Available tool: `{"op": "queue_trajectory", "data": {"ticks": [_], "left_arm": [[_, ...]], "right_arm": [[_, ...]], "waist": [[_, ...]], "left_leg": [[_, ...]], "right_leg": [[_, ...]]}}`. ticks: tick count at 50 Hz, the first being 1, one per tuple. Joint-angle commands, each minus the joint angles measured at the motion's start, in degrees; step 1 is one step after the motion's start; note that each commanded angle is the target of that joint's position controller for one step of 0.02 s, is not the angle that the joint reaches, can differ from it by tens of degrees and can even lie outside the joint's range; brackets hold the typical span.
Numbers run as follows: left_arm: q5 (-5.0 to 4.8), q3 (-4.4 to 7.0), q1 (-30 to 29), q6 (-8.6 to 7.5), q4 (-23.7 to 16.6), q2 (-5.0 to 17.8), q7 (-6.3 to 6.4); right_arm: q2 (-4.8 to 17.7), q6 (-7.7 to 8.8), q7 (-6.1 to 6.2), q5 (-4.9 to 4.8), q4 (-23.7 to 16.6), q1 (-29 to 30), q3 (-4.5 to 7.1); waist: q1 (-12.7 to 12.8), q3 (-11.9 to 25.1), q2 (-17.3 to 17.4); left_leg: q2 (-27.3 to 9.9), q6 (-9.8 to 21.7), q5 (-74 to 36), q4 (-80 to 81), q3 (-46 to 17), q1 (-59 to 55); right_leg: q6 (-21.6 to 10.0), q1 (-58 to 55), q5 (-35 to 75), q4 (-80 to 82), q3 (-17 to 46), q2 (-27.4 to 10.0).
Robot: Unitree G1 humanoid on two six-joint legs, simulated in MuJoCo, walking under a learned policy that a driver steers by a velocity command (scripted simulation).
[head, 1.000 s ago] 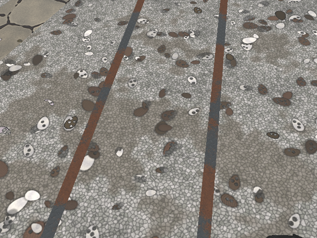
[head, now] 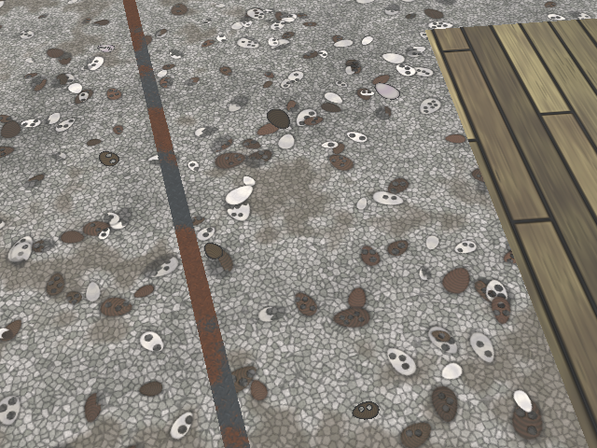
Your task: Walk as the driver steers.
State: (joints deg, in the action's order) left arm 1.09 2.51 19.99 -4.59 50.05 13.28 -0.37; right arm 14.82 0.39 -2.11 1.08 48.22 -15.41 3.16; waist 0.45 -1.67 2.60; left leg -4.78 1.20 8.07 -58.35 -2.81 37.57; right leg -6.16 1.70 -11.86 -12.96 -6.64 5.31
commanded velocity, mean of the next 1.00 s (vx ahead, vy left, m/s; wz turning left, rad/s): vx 0.50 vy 0.00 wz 0.52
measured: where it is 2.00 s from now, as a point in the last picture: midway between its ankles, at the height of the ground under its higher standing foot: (232, 374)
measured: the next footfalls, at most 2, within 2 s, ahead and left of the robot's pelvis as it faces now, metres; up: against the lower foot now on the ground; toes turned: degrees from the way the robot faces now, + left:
left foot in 0.26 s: +0.28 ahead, +0.11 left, +0.00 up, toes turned +13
right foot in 0.78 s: +0.64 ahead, +0.05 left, +0.00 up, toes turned +29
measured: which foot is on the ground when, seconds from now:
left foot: up 0.00-0.24, down 0.26-0.80, up 0.82-1.00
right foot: down 0.00-0.28, up 0.30-0.76, down 0.78-1.00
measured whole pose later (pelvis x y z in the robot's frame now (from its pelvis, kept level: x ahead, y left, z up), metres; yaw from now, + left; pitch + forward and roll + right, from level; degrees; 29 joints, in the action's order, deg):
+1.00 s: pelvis +0.54 +0.11 +0.00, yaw +35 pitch +1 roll -1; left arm 1.3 1.8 16.0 -4.6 44.0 15.0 0.2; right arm 18.4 0.0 -2.4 2.0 42.8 -14.3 3.7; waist 0.1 -1.7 3.4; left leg 0.0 2.7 17.3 -64.8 -2.1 31.0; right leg -2.3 11.5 -10.9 -21.6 -6.2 0.7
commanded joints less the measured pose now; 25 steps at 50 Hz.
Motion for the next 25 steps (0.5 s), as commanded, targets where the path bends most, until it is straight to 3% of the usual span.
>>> {"op": "queue_trajectory", "data": {"ticks": [1, 7, 10, 11, 12, 13, 14, 15, 16, 17, 18, 20, 21, 25], "left_arm": [[-0.18, 1.06, 0.18, -1.34, -2.13, 6.15, 0.41], [0.04, 0.61, 4.94, -1.07, 1.16, 6.61, 1.74], [0.36, 0.9, 4.02, -0.53, 1.74, 9.11, 2.5], [0.56, 1.14, 3.16, -0.16, 1.66, 10.16, 2.75], [0.79, 1.39, 2.26, 0.33, 1.27, 11.04, 2.78], [0.44, 1.49, 0.59, 0.59, 0.41, 11.53, 2.57], [0.39, 0.75, 0.74, 0.17, -1.76, 8.6, 2.12], [-0.49, 0.36, 1.71, -0.33, -5.51, 5.28, 0.93], [0.66, 0.36, -3.37, -0.94, -6.07, 7.64, 0.58], [-0.09, 0.16, -5.42, -1.69, -7.2, 7.48, 0.27], [-0.15, 0.23, -4.81, -1.85, -6.74, 7.46, 0.35], [1.53, -0.06, -2.96, 0.37, -6.5, 6.55, 0.2], [1.91, -0.11, -2.61, 1.4, -6.69, 6.17, -0.01], [1.78, -0.33, -9.05, 2.72, -9.78, 5.55, -0.48]], "right_arm": [[2.77, 0.53, -0.2, 0.17, -3.2, 2.7, 0.64], [0.87, 1.06, -1.25, 0.75, -7.11, 12.16, -0.81], [2.05, 0.87, -0.92, 0.78, -7.06, 8.68, -0.41], [2.93, 0.87, -0.64, 0.89, -6.21, 4.84, 0.02], [4.4, 1.13, -0.35, 1.06, -4.75, -0.87, 0.76], [6.41, 1.65, 0.11, 1.68, -2.45, -8.93, 1.87], [12.12, 1.63, 0.99, 1.79, -1.58, -14.42, 3.63], [16.5, 1.12, 0.98, 0.75, -2.85, -10.47, 4.67], [14.66, 0.76, 1.03, -1.1, -2.79, -9.06, 4.66], [11.6, 0.71, 1.4, -1.02, -2.89, -6.34, 3.77], [8.59, 0.79, 1.47, -0.78, -2.61, -4.36, 2.93], [6.79, 1.64, 1.82, -1.09, -3.17, -1.4, 2.12], [7.16, 2.28, 1.69, -1.21, -3.12, -1.93, 2.11], [9.48, 3.02, 1.63, -1.27, -2.5, -5.45, 2.7]], "waist": [[0.15, -3.06, -5.65], [2.84, -4.97, -5.77], [0.27, -1.24, -8.08], [-1.65, 1.08, -8.97], [-4.26, 4.42, -9.0], [-8.69, 8.54, -6.77], [-10.04, 13.55, 1.11], [-4.79, 16.67, 11.87], [-6.64, 12.61, 0.94], [-4.89, 5.92, -1.6], [-2.05, 1.19, -5.81], [1.05, 0.37, -4.53], [1.36, 0.95, -3.38], [-0.09, 0.08, -0.9]], "left_leg": [[0.51, -0.03, -6.39, 5.01, 0.4, 3.25], [2.25, 2.49, -6.96, 19.5, 8.36, 1.92], [7.05, 6.13, 0.81, 22.07, 12.26, -6.04], [8.83, 7.61, 3.98, 22.3, 12.8, -10.22], [10.15, 9.22, 6.13, 23.96, 12.02, -16.86], [9.98, 11.42, 4.6, 29.58, 8.91, -28.69], [-2.93, 15.55, 5.78, 31.02, -7.52, -41.59], [-15.29, 25.48, 0.43, 38.79, -40.67, -54.43], [-14.15, 24.42, 1.39, 41.14, -35.42, -51.39], [-12.9, 22.11, -0.95, 42.35, -28.51, -43.87], [-10.1, 19.09, -6.81, 43.76, -23.07, -36.3], [-4.74, 16.25, -13.62, 45.22, -15.25, -28.77], [-3.6, 16.12, -16.99, 45.4, -13.79, -27.51], [-0.4, 14.3, -19.4, 46.54, -11.31, -26.95]], "right_leg": [[-1.32, 0.81, 22.05, 6.47, 4.18, -15.78], [-0.27, -7.44, 35.78, 3.12, -1.62, -17.58], [1.02, -10.98, 60.1, -6.79, -4.24, -18.61], [1.06, -11.23, 66.1, -13.03, -4.85, -19.04], [0.69, -9.46, 65.4, -22.22, -5.0, -19.32], [1.03, -2.81, 54.84, -35.55, -5.84, -17.97], [2.15, 10.47, 23.62, -54.56, -6.5, -13.5], [4.81, 34.63, -19.09, -72.54, 1.72, -0.04], [4.15, 40.73, -13.8, -72.6, 10.67, -4.96], [4.21, 41.13, -8.87, -68.48, 10.21, -7.4], [4.65, 38.18, -6.96, -62.64, 9.52, -9.32], [6.55, 31.88, -6.28, -56.27, 9.28, -10.99], [7.29, 30.78, -6.14, -54.62, 8.51, -10.88], [9.49, 34.35, 0.93, -44.87, 6.39, -11.01]]}}
Velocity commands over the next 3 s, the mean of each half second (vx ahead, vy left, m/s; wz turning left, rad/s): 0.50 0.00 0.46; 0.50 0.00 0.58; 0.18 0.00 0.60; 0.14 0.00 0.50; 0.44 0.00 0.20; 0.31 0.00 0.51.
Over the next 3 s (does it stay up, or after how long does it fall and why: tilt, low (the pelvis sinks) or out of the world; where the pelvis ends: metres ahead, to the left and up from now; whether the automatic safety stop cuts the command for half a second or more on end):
stays up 0.82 0.62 0.00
